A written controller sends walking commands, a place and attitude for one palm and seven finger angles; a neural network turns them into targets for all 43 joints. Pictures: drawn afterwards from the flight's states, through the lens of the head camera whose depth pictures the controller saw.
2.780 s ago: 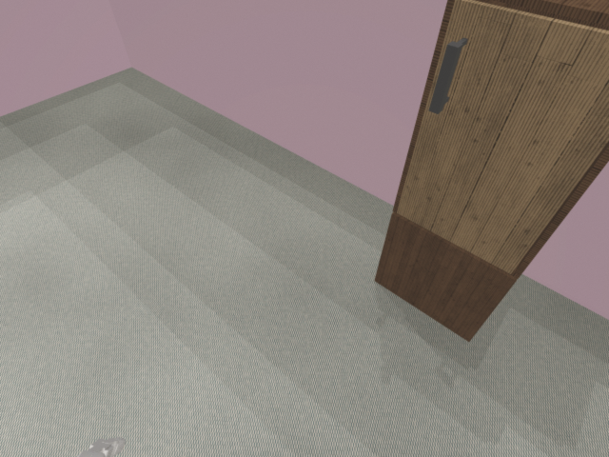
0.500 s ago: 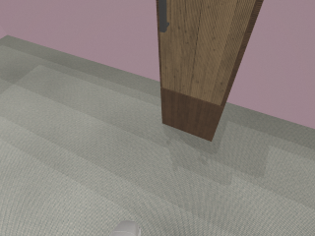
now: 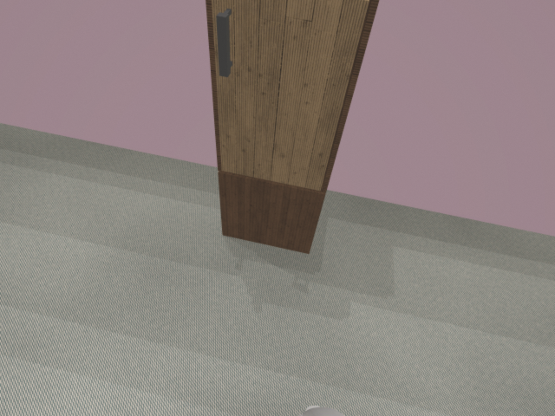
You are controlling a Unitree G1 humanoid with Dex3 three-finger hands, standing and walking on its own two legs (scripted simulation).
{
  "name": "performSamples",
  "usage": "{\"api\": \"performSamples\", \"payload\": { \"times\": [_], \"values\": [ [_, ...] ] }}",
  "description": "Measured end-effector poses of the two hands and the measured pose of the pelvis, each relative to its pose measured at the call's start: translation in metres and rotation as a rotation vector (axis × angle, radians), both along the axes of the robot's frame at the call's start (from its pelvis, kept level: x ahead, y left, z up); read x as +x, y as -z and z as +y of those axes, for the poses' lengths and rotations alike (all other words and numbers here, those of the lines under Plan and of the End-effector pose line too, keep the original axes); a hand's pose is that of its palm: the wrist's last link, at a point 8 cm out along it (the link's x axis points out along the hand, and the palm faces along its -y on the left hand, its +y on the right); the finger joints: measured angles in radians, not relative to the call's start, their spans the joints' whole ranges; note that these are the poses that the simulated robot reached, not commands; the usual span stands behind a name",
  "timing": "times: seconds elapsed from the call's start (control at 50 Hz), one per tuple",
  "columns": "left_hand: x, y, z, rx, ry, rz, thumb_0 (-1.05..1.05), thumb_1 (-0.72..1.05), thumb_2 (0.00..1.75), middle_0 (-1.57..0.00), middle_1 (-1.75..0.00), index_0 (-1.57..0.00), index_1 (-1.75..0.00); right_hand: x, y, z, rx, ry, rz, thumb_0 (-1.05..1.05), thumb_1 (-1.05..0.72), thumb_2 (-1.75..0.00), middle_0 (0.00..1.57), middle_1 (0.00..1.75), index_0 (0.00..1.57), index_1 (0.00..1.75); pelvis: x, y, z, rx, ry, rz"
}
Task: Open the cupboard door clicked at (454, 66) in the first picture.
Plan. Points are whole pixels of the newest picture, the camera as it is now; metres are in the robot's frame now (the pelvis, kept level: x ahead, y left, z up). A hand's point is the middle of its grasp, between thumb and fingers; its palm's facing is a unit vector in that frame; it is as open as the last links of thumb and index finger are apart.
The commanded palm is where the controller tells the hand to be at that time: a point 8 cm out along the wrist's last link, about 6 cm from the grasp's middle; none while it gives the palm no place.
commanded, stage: turn to face it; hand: left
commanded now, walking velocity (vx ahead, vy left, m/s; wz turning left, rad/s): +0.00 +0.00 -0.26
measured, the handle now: (226, 43) +0.90 +0.20 +0.11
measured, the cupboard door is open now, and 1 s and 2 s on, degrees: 0 0 0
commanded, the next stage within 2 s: take the last steps up to it in 0.02 s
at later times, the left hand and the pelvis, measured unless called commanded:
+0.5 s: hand out of the picture +0.06 +0.17 -0.17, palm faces -0.06 -0.97 -0.22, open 7.3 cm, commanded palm none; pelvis +0.05 -0.01 +0.00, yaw -5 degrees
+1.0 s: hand (145, 321) +0.30 +0.27 -0.17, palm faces -0.05 -0.99 -0.16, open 7.4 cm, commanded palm none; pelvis +0.23 +0.09 +0.00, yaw -6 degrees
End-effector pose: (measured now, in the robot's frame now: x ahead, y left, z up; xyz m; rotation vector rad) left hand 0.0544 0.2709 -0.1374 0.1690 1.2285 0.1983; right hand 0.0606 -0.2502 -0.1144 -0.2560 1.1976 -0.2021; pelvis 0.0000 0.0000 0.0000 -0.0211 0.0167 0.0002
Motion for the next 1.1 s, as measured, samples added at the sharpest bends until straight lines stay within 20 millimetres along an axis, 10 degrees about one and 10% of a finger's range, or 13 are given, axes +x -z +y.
{"api": "performSamples", "payload": {
  "times": [0.36, 0.52, 0.7, 0.88, 1.1],
  "values": [
    [0.036, -0.002, -0.069, -0.028, 0.154, -0.031, 0.01, 0.92, 0.90, -0.20, -0.30, -0.20, -0.30, -0.114, 0.040, -0.002, 0.135, 0.203, 0.247, 0.00, -0.91, -0.90, 0.20, 0.30, 0.20, 0.30, 0.014, 0.008, -0.018, 0.008, 0.104, -0.026],
    [0.002, 0.002, -0.044, -0.022, 0.083, 0.125, 0.01, 0.93, 0.90, -0.20, -0.30, -0.20, -0.30, -0.047, 0.029, 0.004, 0.132, 0.177, 0.168, 0.00, -0.91, -0.90, 0.20, 0.30, 0.20, 0.30, 0.052, 0.002, -0.005, 0.014, 0.089, -0.031],
    [-0.001, 0.038, 0.007, -0.082, 0.002, 0.338, 0.01, 0.91, 0.90, -0.20, -0.30, -0.20, -0.30, 0.092, 0.033, 0.049, 0.065, 0.069, 0.035, 0.00, -0.91, -0.90, 0.20, 0.30, 0.20, 0.30, 0.125, 0.027, 0.050, -0.001, 0.072, -0.011],
    [0.145, 0.022, 0.048, -0.072, 0.080, 0.159, 0.01, 0.91, 0.90, -0.19, -0.30, -0.19, -0.30, 0.123, 0.015, 0.103, 0.068, 0.146, 0.038, 0.00, -0.93, -0.90, 0.20, 0.30, 0.20, 0.30, 0.185, 0.004, 0.083, 0.005, 0.100, -0.033],
    [0.301, 0.007, 0.032, -0.079, 0.147, -0.025, 0.01, 0.91, 0.90, -0.19, -0.30, -0.19, -0.30, 0.120, 0.031, 0.155, 0.185, 0.247, 0.224, 0.00, -0.91, -0.90, 0.20, 0.30, 0.20, 0.30, 0.264, 0.004, 0.091, 0.040, 0.109, -0.039]
  ]
}}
